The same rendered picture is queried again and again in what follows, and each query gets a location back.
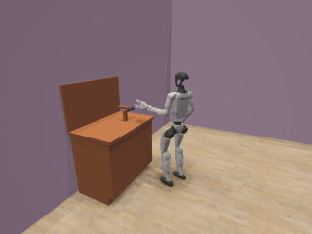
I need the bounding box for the robot left upper arm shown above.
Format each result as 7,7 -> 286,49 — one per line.
162,92 -> 177,117

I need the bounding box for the robot right forearm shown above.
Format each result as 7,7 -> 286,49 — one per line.
181,112 -> 193,121

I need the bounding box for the right robot thigh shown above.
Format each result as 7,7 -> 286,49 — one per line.
174,125 -> 188,155

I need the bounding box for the robot left forearm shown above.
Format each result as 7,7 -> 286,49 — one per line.
145,105 -> 166,116

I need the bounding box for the left robot hand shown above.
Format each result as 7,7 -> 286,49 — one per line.
135,99 -> 147,110

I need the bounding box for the robot torso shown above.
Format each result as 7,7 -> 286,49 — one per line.
170,89 -> 190,134

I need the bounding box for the counter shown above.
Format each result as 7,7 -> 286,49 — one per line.
59,76 -> 155,206

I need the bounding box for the robot right upper arm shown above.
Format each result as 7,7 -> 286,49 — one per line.
187,91 -> 195,113

